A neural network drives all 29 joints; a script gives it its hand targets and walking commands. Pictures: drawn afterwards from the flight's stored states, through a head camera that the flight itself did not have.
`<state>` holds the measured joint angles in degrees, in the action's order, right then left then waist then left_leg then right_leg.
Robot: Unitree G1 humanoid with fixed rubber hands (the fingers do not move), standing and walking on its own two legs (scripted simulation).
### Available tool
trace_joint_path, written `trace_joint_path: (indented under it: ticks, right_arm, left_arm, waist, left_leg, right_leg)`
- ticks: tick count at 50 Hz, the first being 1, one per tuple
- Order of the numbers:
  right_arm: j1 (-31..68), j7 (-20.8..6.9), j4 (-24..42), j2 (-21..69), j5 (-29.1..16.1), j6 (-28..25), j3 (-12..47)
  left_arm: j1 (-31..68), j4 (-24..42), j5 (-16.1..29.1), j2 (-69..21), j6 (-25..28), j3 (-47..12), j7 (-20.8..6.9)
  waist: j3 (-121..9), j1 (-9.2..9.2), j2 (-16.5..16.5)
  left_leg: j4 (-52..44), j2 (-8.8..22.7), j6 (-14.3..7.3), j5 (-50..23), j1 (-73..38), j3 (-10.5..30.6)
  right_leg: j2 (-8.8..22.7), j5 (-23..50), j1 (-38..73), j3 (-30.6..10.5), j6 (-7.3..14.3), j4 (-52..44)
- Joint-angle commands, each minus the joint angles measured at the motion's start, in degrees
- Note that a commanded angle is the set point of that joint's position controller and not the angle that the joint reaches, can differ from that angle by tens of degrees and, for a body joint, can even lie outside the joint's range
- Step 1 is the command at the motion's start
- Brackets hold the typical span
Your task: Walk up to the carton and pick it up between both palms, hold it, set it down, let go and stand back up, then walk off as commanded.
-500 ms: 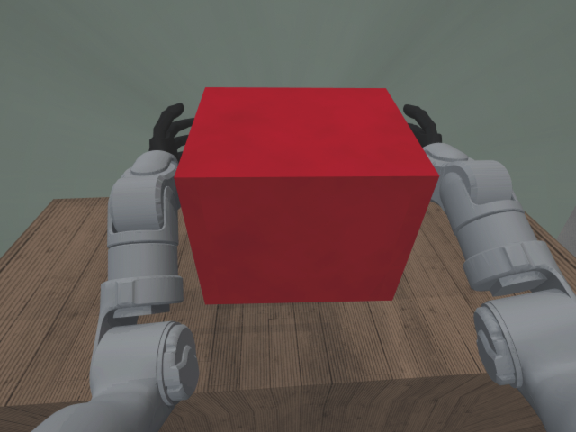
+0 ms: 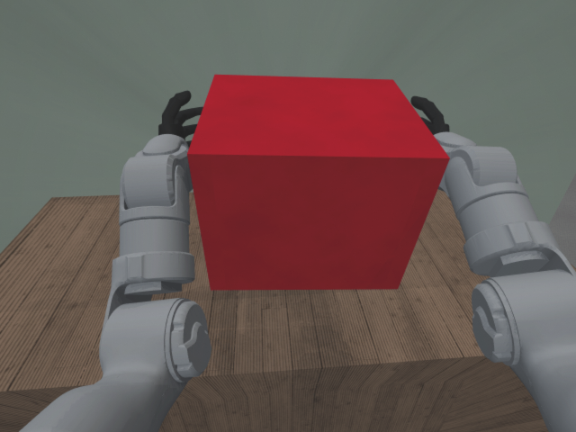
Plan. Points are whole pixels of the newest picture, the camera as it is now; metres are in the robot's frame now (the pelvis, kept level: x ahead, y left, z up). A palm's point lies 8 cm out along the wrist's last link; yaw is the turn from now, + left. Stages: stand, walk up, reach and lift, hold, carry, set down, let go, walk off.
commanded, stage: hold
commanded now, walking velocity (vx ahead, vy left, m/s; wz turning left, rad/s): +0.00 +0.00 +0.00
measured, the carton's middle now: (305, 180) +0.35 +0.01 +0.25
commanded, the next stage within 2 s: none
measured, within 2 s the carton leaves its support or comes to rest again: neither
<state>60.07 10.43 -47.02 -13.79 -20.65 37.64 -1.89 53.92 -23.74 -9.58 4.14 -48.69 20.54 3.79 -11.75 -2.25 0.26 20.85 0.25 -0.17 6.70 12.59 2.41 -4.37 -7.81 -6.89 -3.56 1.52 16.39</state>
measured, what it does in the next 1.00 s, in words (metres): stands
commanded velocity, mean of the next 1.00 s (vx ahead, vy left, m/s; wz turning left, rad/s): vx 0.00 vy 0.00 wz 0.00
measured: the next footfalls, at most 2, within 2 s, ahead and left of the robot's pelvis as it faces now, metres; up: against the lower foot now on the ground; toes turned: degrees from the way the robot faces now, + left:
none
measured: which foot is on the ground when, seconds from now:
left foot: down 0.00-1.00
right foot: down 0.00-1.00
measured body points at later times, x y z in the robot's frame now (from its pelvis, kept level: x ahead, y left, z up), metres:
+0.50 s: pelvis +0.04 +0.02 +0.00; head -0.04 +0.03 +0.44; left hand +0.41 +0.20 +0.26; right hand +0.42 -0.13 +0.27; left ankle +0.05 +0.11 -0.75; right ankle +0.01 -0.11 -0.75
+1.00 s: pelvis -0.01 +0.00 +0.00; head -0.09 +0.01 +0.44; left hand +0.38 +0.17 +0.30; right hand +0.39 -0.16 +0.29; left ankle +0.05 +0.11 -0.75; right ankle +0.01 -0.11 -0.75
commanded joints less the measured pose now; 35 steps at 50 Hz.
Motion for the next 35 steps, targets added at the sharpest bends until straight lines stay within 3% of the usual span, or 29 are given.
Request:
trace_joint_path:
  ticks: [1, 3, 5, 6, 7, 8, 9, 10, 11, 12, 13, 14, 15, 16, 18, 19, 21, 22, 23, 25, 27, 28, 29, 30, 31, 32, 33, 34, 35]
  right_arm:
    - [53.66, -6.97, 15.62, 37.65, -6.23, -3.25, 6.33]
    - [54.0, -7.18, 14.03, 37.25, -5.52, -2.89, 5.78]
    - [55.98, -7.09, 13.9, 37.75, -5.21, -3.57, 6.0]
    - [54.67, -6.87, 14.68, 39.94, -6.13, -3.83, 6.62]
    - [54.17, -6.26, 16.92, 38.53, -6.64, -3.77, 7.2]
    - [57.67, -5.53, 19.44, 39.11, -7.38, -4.2, 8.35]
    - [56.73, -5.11, 24.94, 39.43, -8.94, -5.08, 10.03]
    - [53.25, -4.21, 26.46, 39.19, -10.73, -4.27, 11.42]
    - [53.91, -3.7, 27.7, 38.99, -11.21, -3.89, 12.11]
    - [50.75, -3.12, 27.45, 38.89, -11.88, -3.24, 13.22]
    - [51.07, -2.67, 31.26, 38.14, -13.31, -2.83, 14.15]
    - [48.67, -2.41, 32.36, 37.34, -14.06, -2.62, 14.59]
    - [47.48, -2.09, 31.48, 37.56, -14.21, -2.12, 15.48]
    - [46.45, -2.14, 32.99, 36.12, -14.69, -1.81, 15.81]
    - [46.81, -2.64, 36.65, 34.98, -15.87, -1.63, 18.21]
    - [44.0, -2.83, 33.51, 33.48, -14.17, -0.52, 16.33]
    - [40.77, -2.99, 39.98, 33.27, -17.26, -0.92, 18.95]
    - [39.91, -3.39, 35.68, 30.42, -15.32, 0.2, 16.59]
    - [39.07, -4.18, 36.67, 31.83, -15.96, 0.2, 17.04]
    - [39.86, -5.11, 40.37, 31.0, -15.5, 0.06, 16.56]
    - [37.27, -5.52, 38.03, 31.12, -14.61, 0.54, 16.6]
    - [36.87, -5.72, 34.75, 30.32, -13.52, 1.13, 15.04]
    - [37.63, -6.15, 37.66, 30.35, -13.38, 0.38, 15.16]
    - [36.48, -6.73, 35.55, 29.55, -12.63, 1.06, 14.75]
    - [36.7, -6.57, 35.25, 30.62, -12.2, 1.41, 15.08]
    - [39.59, -7.04, 34.58, 31.53, -11.91, 1.01, 14.47]
    - [40.22, -7.04, 33.31, 31.75, -11.21, 0.63, 14.44]
    - [43.59, -6.85, 36.6, 34.36, -11.77, 0.15, 16.85]
    - [43.09, -7.06, 33.59, 34.02, -11.36, 0.3, 15.89]
  left_arm:
    - [44.6, -4.36, 8.24, -27.55, 4.2, -17.2, -11.8]
    - [47.25, -5.2, 8.88, -26.76, 5.08, -15.97, -12.19]
    - [45.36, -11.88, 7.94, -26.26, 5.27, -13.18, -12.63]
    - [48.7, -5.42, 10.17, -26.04, 6.8, -14.32, -12.73]
    - [45.13, -7.75, 9.39, -26.74, 6.3, -15.46, -12.76]
    - [43.1, -13.03, 10.02, -26.25, 6.14, -13.83, -13.25]
    - [44.43, -6.53, 12.13, -27.81, 6.98, -16.94, -13.01]
    - [43.86, -1.4, 14.14, -30.11, 7.1, -20.27, -13.03]
    - [44.55, 0.24, 13.52, -29.24, 7.06, -20.73, -12.97]
    - [42.37, 4.07, 14.57, -29.59, 7.04, -21.61, -12.84]
    - [38.57, 1.69, 14.16, -30.27, 5.9, -21.67, -12.87]
    - [38.41, 7.54, 14.1, -31.59, 5.57, -22.77, -12.5]
    - [38.78, 8.27, 12.89, -31.74, 5.38, -21.39, -12.26]
    - [36.8, 10.16, 13.22, -32.44, 4.91, -23.15, -12.23]
    - [34.96, 15.43, 12.33, -34.27, 3.36, -25.29, -11.68]
    - [34.95, 15.05, 11.93, -33.08, 2.38, -25.39, -11.78]
    - [34.86, 29.79, 13.86, -35.25, 1.88, -30.55, -10.99]
    - [32.12, 23.73, 12.34, -33.45, 0.23, -29.12, -11.07]
    - [35.76, 30.18, 12.95, -33.7, 0.78, -30.11, -10.82]
    - [36.45, 33.55, 13.49, -32.22, 0.23, -31.03, -10.5]
    - [34.97, 34.4, 12.77, -33.18, -0.35, -32.55, -10.12]
    - [33.46, 28.22, 10.13, -30.79, -1.31, -29.66, -10.21]
    - [32.18, 30.03, 10.63, -31.56, -1.39, -30.38, -10.49]
    - [30.8, 27.91, 9.99, -30.98, -1.7, -29.54, -10.58]
    - [31.08, 25.13, 8.71, -28.58, -1.86, -27.04, -11.38]
    - [32.65, 24.17, 9.4, -30.47, -1.41, -28.76, -11.46]
    - [32.56, 21.38, 8.72, -30.0, -1.57, -27.03, -11.92]
    - [33.05, 19.62, 9.02, -29.15, -1.18, -26.43, -12.25]
    - [33.32, 16.99, 8.19, -29.0, -1.16, -24.74, -12.36]
  waist:
    - [-13.62, -0.77, 0.16]
    - [-11.38, -0.78, 0.24]
    - [-11.11, 0.26, 2.08]
    - [-17.03, 0.17, 1.1]
    - [-17.36, -0.52, -0.38]
    - [-17.43, 0.0, 1.11]
    - [-25.24, -0.92, 0.62]
    - [-27.4, -2.44, -0.56]
    - [-29.55, -2.17, -2.61]
    - [-31.02, -2.23, -2.56]
    - [-29.07, -2.63, -1.58]
    - [-29.72, -2.72, -4.33]
    - [-27.27, -2.56, -3.27]
    - [-27.05, -3.58, -4.27]
    - [-27.94, -2.37, -4.44]
    - [-21.87, -3.66, -4.93]
    - [-31.69, -4.55, -7.89]
    - [-22.39, -5.22, -8.51]
    - [-24.7, -4.75, -8.21]
    - [-26.49, -4.89, -7.24]
    - [-23.81, -5.12, -8.92]
    - [-17.43, -4.99, -7.84]
    - [-20.55, -5.05, -6.59]
    - [-17.16, -4.87, -6.27]
    - [-14.33, -3.51, -5.0]
    - [-15.17, -3.76, -4.54]
    - [-15.92, -2.84, -3.88]
    - [-18.05, -1.59, -1.15]
    - [-15.53, -1.3, -1.98]
  left_leg:
    - [-2.5, -1.85, -0.38, 8.93, -4.65, -1.26]
    - [-2.98, -1.96, -0.55, 8.77, -3.73, -1.18]
    - [-3.19, -1.91, -1.33, 10.49, -3.08, -0.71]
    - [-2.71, -1.91, -0.9, 6.58, -3.99, -0.98]
    - [-1.88, -2.34, -0.4, 4.0, -4.05, -0.88]
    - [-1.68, -2.84, -0.97, 3.43, -3.24, -1.05]
    - [0.32, -3.17, 0.08, -2.36, -5.14, -0.34]
    - [0.85, -2.99, 0.99, -6.24, -8.08, 0.64]
    - [1.69, -3.37, 1.66, -9.48, -9.39, 0.79]
    - [1.96, -3.21, 2.19, -13.51, -11.13, 0.91]
    - [2.36, -3.22, 2.36, -14.03, -10.94, 1.34]
    - [2.87, -3.54, 3.12, -16.45, -11.92, 1.62]
    - [2.91, -3.53, 3.08, -16.89, -13.74, 1.84]
    - [3.35, -3.2, 3.71, -18.74, -14.78, 1.8]
    - [4.63, -2.22, 4.85, -26.16, -17.73, 2.03]
    - [3.53, -1.82, 4.93, -23.1, -16.93, 2.27]
    - [6.2, -0.28, 7.51, -35.9, -22.79, 3.75]
    - [4.98, 0.0, 7.18, -31.52, -21.79, 3.45]
    - [4.99, 0.55, 7.72, -33.99, -22.73, 3.55]
    - [5.4, 0.43, 7.63, -31.92, -22.97, 3.26]
    - [4.92, 1.33, 8.76, -32.56, -22.41, 4.0]
    - [3.35, 0.94, 7.69, -26.92, -21.16, 3.75]
    - [3.23, 1.63, 7.7, -27.94, -21.72, 3.66]
    - [2.07, 1.03, 7.06, -24.62, -19.31, 3.06]
    - [1.06, 0.15, 5.82, -19.28, -15.2, 1.88]
    - [0.03, 0.63, 5.76, -15.01, -13.96, 2.04]
    - [-0.36, 0.46, 4.78, -12.34, -13.79, 1.24]
    - [0.24, -0.01, 3.34, -12.04, -13.53, 0.51]
    - [-0.82, -0.61, 2.89, -8.64, -11.99, -0.17]
  right_leg:
    - [2.12, -13.01, -4.23, -1.06, -3.35, -5.84]
    - [2.38, -11.54, -4.32, -0.81, -3.31, -5.9]
    - [3.15, -12.92, -3.95, -1.17, -3.94, -6.41]
    - [3.33, -7.64, -0.66, -1.54, -4.02, -5.62]
    - [2.83, -2.75, 0.84, -1.5, -3.77, -4.82]
    - [3.42, 2.04, 2.17, -1.42, -5.0, -4.76]
    - [3.68, 11.73, 6.86, -1.37, -5.58, -3.11]
    - [2.79, 18.81, 7.95, -0.87, -5.15, -2.02]
    - [2.18, 22.55, 9.74, -0.2, -4.89, -1.5]
    - [1.73, 27.41, 11.29, 0.05, -5.1, -0.58]
    - [1.4, 29.9, 11.47, 0.29, -5.21, -0.41]
    - [1.45, 32.17, 12.25, 0.42, -5.07, -0.08]
    - [0.88, 28.97, 10.26, 0.91, -5.15, -0.84]
    - [0.33, 29.29, 9.84, 1.31, -4.74, -1.0]
    - [-1.27, 28.52, 9.19, 2.53, -4.18, 0.27]
    - [-0.69, 24.98, 6.77, 2.46, -4.05, -0.6]
    - [-2.36, 27.96, 8.63, 3.18, -3.46, 0.77]
    - [-1.94, 20.9, 3.43, 3.18, -3.51, -1.05]
    - [-2.56, 20.71, 4.76, 3.07, -3.12, -0.83]
    - [-1.93, 21.45, 5.66, 2.67, -3.37, -0.54]
    - [-2.29, 18.65, 4.06, 3.11, -2.82, -0.35]
    - [-1.92, 13.66, 2.24, 2.97, -3.2, -2.27]
    - [-1.78, 14.16, 3.36, 2.79, -3.21, -1.83]
    - [-1.51, 14.21, 4.51, 2.1, -2.82, -2.12]
    - [-0.71, 13.48, 5.76, 1.55, -3.11, -2.26]
    - [-0.88, 9.92, 5.34, 1.96, -2.56, -2.16]
    - [-0.4, 10.13, 5.17, 1.52, -2.26, -2.47]
    - [-0.15, 11.75, 5.62, 0.89, -2.8, -2.52]
    - [-0.18, 9.7, 5.43, 0.75, -2.73, -3.05]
